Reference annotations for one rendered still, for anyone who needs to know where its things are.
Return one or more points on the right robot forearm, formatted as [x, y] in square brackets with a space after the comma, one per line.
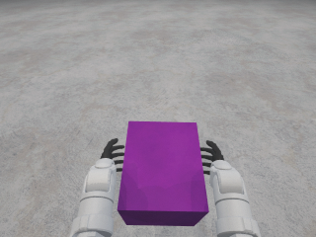
[234, 215]

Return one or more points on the left robot forearm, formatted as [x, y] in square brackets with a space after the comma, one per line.
[94, 218]

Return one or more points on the right robot hand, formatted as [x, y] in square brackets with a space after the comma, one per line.
[214, 151]

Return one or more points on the left robot hand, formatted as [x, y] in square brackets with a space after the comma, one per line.
[108, 152]

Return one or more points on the carton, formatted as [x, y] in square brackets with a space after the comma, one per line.
[162, 180]

